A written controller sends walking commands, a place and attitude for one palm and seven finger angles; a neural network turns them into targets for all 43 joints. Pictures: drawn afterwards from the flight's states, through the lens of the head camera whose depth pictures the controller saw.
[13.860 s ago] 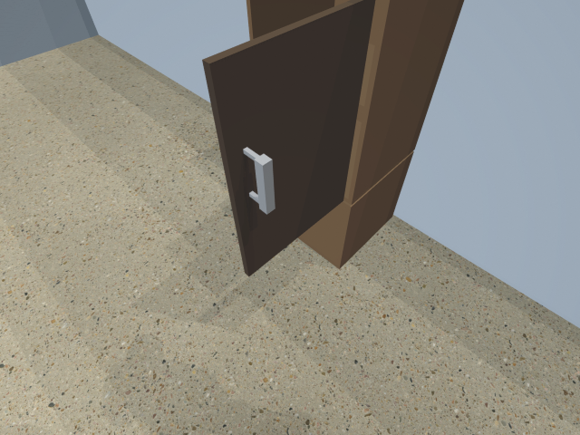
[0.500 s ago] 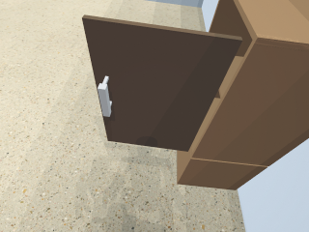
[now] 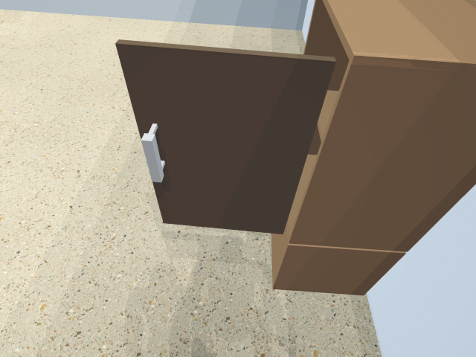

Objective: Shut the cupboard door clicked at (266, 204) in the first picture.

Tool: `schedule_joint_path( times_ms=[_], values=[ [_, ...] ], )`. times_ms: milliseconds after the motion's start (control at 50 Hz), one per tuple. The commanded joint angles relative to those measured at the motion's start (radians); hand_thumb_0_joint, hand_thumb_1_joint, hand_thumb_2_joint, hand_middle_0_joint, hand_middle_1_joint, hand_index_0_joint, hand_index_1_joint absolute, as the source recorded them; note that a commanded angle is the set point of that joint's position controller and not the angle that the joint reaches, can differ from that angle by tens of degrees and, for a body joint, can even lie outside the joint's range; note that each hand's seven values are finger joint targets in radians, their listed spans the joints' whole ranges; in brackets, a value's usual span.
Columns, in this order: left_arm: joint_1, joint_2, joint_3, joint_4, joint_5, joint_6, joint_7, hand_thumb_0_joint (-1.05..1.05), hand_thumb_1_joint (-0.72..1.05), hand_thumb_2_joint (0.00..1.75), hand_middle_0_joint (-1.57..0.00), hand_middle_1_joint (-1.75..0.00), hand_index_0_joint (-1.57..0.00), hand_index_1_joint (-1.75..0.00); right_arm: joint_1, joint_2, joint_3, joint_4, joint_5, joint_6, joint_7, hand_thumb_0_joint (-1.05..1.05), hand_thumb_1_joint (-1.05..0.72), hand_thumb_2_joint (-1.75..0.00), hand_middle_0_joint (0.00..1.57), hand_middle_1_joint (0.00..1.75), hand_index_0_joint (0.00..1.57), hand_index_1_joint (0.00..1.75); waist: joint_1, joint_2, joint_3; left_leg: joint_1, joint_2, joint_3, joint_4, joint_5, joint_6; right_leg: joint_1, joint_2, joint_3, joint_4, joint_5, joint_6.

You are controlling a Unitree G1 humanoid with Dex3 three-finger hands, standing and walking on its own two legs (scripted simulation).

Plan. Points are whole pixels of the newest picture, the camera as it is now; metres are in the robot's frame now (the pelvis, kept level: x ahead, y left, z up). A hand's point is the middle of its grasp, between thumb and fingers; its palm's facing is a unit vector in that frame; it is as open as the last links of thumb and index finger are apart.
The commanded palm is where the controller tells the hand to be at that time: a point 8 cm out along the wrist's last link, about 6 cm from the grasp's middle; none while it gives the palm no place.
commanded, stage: come to a stop and stand still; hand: left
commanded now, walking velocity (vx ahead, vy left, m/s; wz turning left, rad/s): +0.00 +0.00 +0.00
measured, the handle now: (155, 153) +0.54 +0.22 +0.00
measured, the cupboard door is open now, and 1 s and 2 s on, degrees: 89 89 89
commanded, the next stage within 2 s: look again from close up in 0.16 s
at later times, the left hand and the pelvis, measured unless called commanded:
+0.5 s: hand out of the picture +0.01 +0.17 -0.18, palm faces +0.01 -0.98 -0.22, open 7.4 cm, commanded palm none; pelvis +0.01 +0.00 -0.01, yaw +1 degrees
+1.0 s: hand out of the picture +0.01 +0.17 -0.18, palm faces -0.01 -0.98 -0.19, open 7.4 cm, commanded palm none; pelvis +0.02 -0.01 -0.01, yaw +0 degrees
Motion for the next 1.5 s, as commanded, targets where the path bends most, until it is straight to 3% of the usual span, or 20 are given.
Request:
schedule_joint_path(
  times_ms=[0,220,240,260,300,340,400,500,880,980,1080,1140,1180,1220,1280,1380,1420,1440,1460,1480],
  values=[
    [0.056,0.099,0.02,-0.024,-0.005,-0.018,0.004,0.0,0.9,0.9,-0.2,-0.3,-0.2,-0.3,0.05,-0.101,-0.011,-0.022,-0.005,-0.013,-0.011,0.0,-0.9,-0.9,0.2,0.3,0.2,0.3,-0.001,0.028,0.095,0.049,0.079,-0.116,-0.095,-0.08,-0.019,-0.183,-0.089,0.088,-0.137,-0.019,-0.042],
    [0.092,0.072,0.019,-0.006,-0.006,-0.026,0.009,0.0,0.9,0.9,-0.2,-0.3,-0.2,-0.3,0.077,-0.078,-0.007,-0.002,-0.003,-0.027,-0.019,0.0,-0.9,-0.9,0.2,0.3,0.2,0.3,0.009,0.02,0.065,0.071,0.091,-0.112,-0.071,0.046,-0.012,-0.135,-0.09,0.072,-0.123,0.099,-0.045],
    [0.14,0.09,0.007,-0.002,0.025,-0.058,0.043,0.0,0.9,0.9,-0.2,-0.3,-0.2,-0.3,-0.014,-0.11,0.006,-0.079,0.0,-0.053,-0.003,0.0,-0.9,-0.9,0.2,0.3,0.2,0.3,0.036,0.081,0.07,0.017,0.102,-0.096,0.151,0.218,-0.024,-0.175,-0.125,0.117,-0.096,0.439,-0.033],
    [0.091,0.13,0.018,-0.052,0.01,-0.062,0.038,0.0,0.9,0.9,-0.2,-0.3,-0.2,-0.3,0.056,-0.067,0.007,-0.097,-0.003,-0.044,0.003,0.0,-0.9,-0.9,0.2,0.3,0.2,0.3,-0.026,0.08,0.009,0.012,0.083,-0.106,0.114,-0.008,-0.013,-0.157,-0.144,0.116,-0.074,0.265,-0.058],
    [0.065,0.109,0.013,-0.064,0.005,-0.06,0.027,0.0,0.9,0.9,-0.2,-0.3,-0.2,-0.3,0.089,-0.085,0.004,-0.089,-0.007,-0.041,0.003,0.0,-0.9,-0.9,0.2,0.3,0.2,0.3,-0.026,0.111,-0.007,-0.009,0.09,-0.123,0.078,0.014,0.002,-0.159,-0.081,0.081,-0.027,0.076,-0.07],
    [0.1,0.099,0.013,-0.063,0.003,-0.061,0.026,0.0,0.9,0.9,-0.2,-0.3,-0.2,-0.3,0.098,-0.086,0.012,-0.097,-0.008,-0.055,-0.001,0.0,-0.9,-0.9,0.2,0.3,0.2,0.3,-0.009,0.133,-0.071,0.028,0.1,-0.128,0.09,0.175,0.015,-0.108,-0.067,0.062,0.019,0.18,-0.069],
    [0.096,0.076,0.007,-0.062,0.002,-0.052,0.025,0.0,0.9,0.9,-0.2,-0.3,-0.2,-0.3,0.089,-0.102,0.011,-0.113,-0.007,-0.055,-0.006,0.0,-0.9,-0.9,0.2,0.3,0.2,0.3,-0.003,0.012,-0.037,0.015,0.105,-0.134,0.076,0.158,0.022,-0.132,-0.059,0.061,0.024,0.157,-0.06],
    [0.08,0.093,0.004,-0.075,0.003,-0.04,0.021,0.0,0.9,0.9,-0.2,-0.3,-0.2,-0.3,0.057,-0.114,0.015,-0.111,-0.007,-0.046,-0.003,0.0,-0.9,-0.9,0.2,0.3,0.2,0.3,0.005,-0.027,0.083,-0.022,0.094,-0.129,0.022,0.039,0.018,-0.197,-0.06,0.065,0.0,0.061,-0.05],
    [0.081,0.142,0.007,-0.07,0.002,-0.034,0.011,0.0,0.9,0.9,-0.2,-0.3,-0.2,-0.3,-0.011,-0.139,0.018,-0.086,-0.004,-0.045,-0.006,0.0,-0.9,-0.9,0.2,0.3,0.2,0.3,0.02,0.027,0.001,0.063,0.095,-0.091,0.018,0.092,0.011,-0.135,-0.082,0.088,-0.03,0.185,-0.04],
    [0.11,0.175,0.024,-0.063,0.009,-0.029,0.001,0.0,0.9,0.9,-0.2,-0.3,-0.2,-0.3,-0.028,-0.127,0.014,-0.1,-0.009,-0.035,0.007,0.0,-0.9,-0.9,0.2,0.3,0.2,0.3,0.032,-0.039,0.063,-0.051,0.044,-0.034,0.093,-0.127,0.0,-0.129,-0.129,0.164,-0.086,-0.024,-0.082],
    [0.14,0.193,0.043,-0.06,0.012,-0.03,0.002,0.0,0.9,0.9,-0.2,-0.3,-0.2,-0.3,-0.032,-0.113,0.013,-0.119,-0.012,-0.042,0.008,0.0,-0.9,-0.9,0.2,0.3,0.2,0.3,0.04,-0.099,0.113,-0.13,0.015,0.009,0.168,-0.132,-0.009,-0.084,-0.197,0.206,-0.068,0.176,-0.136],
    [0.125,0.169,0.045,-0.074,0.016,-0.027,0.001,0.0,0.9,0.9,-0.2,-0.3,-0.2,-0.3,0.062,-0.141,0.009,-0.09,-0.009,-0.055,0.004,0.0,-0.9,-0.9,0.2,0.3,0.2,0.3,0.001,0.042,0.044,0.069,0.063,-0.045,0.087,0.1,0.03,-0.149,-0.098,0.055,0.11,0.242,-0.085],
    [0.074,0.117,0.032,-0.101,0.013,-0.031,-0.001,0.0,0.9,0.9,-0.2,-0.3,-0.2,-0.3,0.206,-0.215,-0.008,-0.054,-0.017,-0.057,-0.01,0.0,-0.9,-0.9,0.2,0.3,0.2,0.3,-0.042,0.288,-0.007,0.261,0.252,-0.293,-0.013,0.339,0.17,-0.372,0.022,-0.102,0.419,-0.165,-0.04],
    [-0.014,0.113,0.032,-0.141,0.016,-0.032,0.001,0.0,0.9,0.9,-0.2,-0.3,-0.2,-0.3,0.253,-0.187,0.0,-0.046,-0.013,-0.055,-0.017,0.0,-0.9,-0.9,0.2,0.3,0.2,0.3,-0.055,0.247,0.034,0.263,0.34,-0.366,-0.066,0.466,0.265,-0.522,-0.019,-0.052,0.668,-0.353,-0.05],
    [0.004,0.064,0.031,-0.125,0.008,-0.018,-0.004,0.0,0.9,0.9,-0.2,-0.3,-0.2,-0.3,0.099,-0.154,0.01,-0.101,-0.019,-0.055,-0.018,0.0,-0.9,-0.9,0.2,0.3,0.2,0.3,0.011,0.108,0.047,0.049,0.291,-0.246,-0.088,0.441,0.217,-0.359,-0.067,-0.036,0.573,-0.249,-0.039],
    [0.101,0.081,0.033,-0.087,0.007,-0.025,-0.002,0.0,0.9,0.9,-0.2,-0.3,-0.2,-0.3,0.015,-0.168,0.001,-0.107,-0.005,-0.06,-0.023,0.0,-0.9,-0.9,0.2,0.3,0.2,0.3,0.072,0.067,-0.037,-0.005,0.176,-0.099,0.015,0.328,0.097,-0.07,-0.042,-0.066,0.073,0.183,-0.012],
    [0.095,0.162,0.041,-0.09,0.006,-0.044,0.005,0.0,0.9,0.9,-0.2,-0.3,-0.2,-0.3,0.049,-0.109,0.008,-0.101,0.004,-0.057,-0.018,0.0,-0.9,-0.9,0.2,0.3,0.2,0.3,0.047,-0.078,-0.054,-0.077,0.089,-0.067,0.06,0.004,0.009,0.007,-0.187,0.136,0.018,0.504,-0.07],
    [0.067,0.183,0.037,-0.09,0.003,-0.043,0.005,0.0,0.9,0.9,-0.2,-0.3,-0.2,-0.3,0.079,-0.086,0.01,-0.093,0.005,-0.05,-0.014,0.0,-0.9,-0.9,0.2,0.3,0.2,0.3,0.022,-0.091,-0.042,-0.072,0.054,-0.054,0.043,-0.113,-0.01,-0.032,-0.257,0.154,0.035,0.585,-0.123],
    [0.038,0.187,0.035,-0.096,0.001,-0.039,0.005,0.0,0.9,0.9,-0.2,-0.3,-0.2,-0.3,0.087,-0.073,0.01,-0.08,0.003,-0.046,-0.013,0.0,-0.9,-0.9,0.2,0.3,0.2,0.3,0.014,-0.047,-0.029,-0.029,0.049,-0.059,0.023,-0.076,-0.011,-0.071,-0.25,0.121,0.054,0.613,-0.129],
    [0.022,0.171,0.036,-0.101,0.002,-0.037,0.01,0.0,0.9,0.9,-0.2,-0.3,-0.2,-0.3,0.093,-0.06,0.012,-0.069,0.0,-0.04,-0.015,0.0,-0.9,-0.9,0.2,0.3,0.2,0.3,0.007,-0.102,-0.048,-0.002,0.067,-0.051,0.028,0.019,-0.015,-0.065,-0.207,0.098,0.078,0.659,-0.112]
  ],
)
